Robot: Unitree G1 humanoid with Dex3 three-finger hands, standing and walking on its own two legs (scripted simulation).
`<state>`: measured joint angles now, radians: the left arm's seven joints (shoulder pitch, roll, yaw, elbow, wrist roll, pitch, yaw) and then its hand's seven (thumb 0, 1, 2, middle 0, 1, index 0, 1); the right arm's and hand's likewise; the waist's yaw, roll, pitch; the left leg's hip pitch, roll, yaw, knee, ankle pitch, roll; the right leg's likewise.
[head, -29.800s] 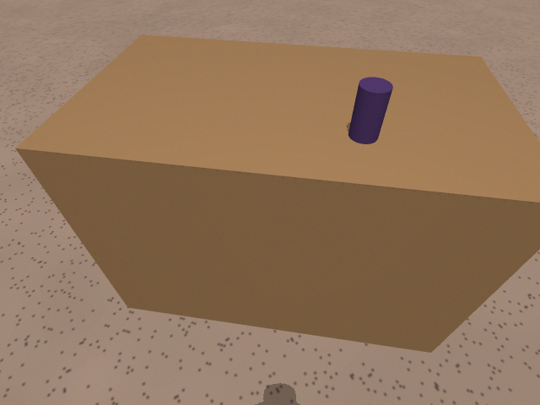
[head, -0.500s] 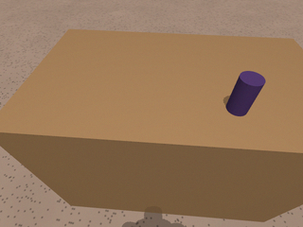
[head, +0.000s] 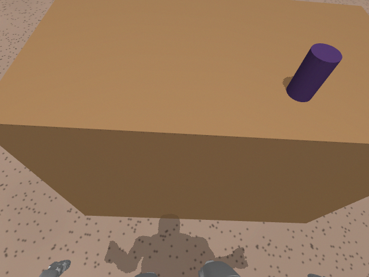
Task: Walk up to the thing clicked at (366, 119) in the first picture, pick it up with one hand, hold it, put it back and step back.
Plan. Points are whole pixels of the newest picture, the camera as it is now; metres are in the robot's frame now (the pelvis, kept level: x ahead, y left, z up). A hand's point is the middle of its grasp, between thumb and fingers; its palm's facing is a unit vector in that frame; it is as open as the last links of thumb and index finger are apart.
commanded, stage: step back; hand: right
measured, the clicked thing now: (311, 74) +0.57 -0.29 +0.10
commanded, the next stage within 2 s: none
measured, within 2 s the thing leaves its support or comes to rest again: neither
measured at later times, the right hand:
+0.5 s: hand out of the picture +0.00 -0.27 -0.16, palm faces -0.08 +0.90 -0.42, open 7.4 cm
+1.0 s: hand out of the picture -0.12 -0.31 -0.15, palm faces +0.03 +0.91 -0.40, open 7.4 cm
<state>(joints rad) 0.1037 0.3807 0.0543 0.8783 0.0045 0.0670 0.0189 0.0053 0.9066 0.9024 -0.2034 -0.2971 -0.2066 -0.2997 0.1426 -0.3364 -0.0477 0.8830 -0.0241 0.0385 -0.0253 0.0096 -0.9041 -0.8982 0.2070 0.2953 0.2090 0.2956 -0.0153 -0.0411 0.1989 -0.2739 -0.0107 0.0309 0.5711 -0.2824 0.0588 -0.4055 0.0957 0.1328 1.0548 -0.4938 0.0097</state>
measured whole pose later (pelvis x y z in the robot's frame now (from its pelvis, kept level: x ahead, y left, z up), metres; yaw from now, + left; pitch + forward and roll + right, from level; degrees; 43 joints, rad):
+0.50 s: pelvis -0.10 +0.00 -0.01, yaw +2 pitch -1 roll +0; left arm 0.11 0.36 0.06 0.74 0.03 0.04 0.01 0.01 0.90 0.90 -0.21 -0.30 -0.21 -0.30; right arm 0.16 -0.42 -0.05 0.86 -0.01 0.04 -0.03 0.01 -0.91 -0.90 0.20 0.29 0.21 0.29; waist 0.00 0.01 0.19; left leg -0.27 -0.02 -0.07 0.70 -0.43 -0.01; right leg -0.39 -0.02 -0.02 0.65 -0.24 0.00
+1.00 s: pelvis -0.25 -0.03 -0.01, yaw -3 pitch -3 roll +0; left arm 0.23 0.35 0.07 0.86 0.04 0.05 -0.02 0.01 0.91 0.90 -0.20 -0.30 -0.21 -0.30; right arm 0.10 -0.42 -0.06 0.82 -0.01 0.06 -0.02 0.01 -0.91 -0.90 0.21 0.29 0.21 0.30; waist 0.02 0.05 0.17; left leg -0.48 0.02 -0.10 0.82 -0.41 0.00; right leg -0.24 0.04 0.03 0.67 -0.38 -0.02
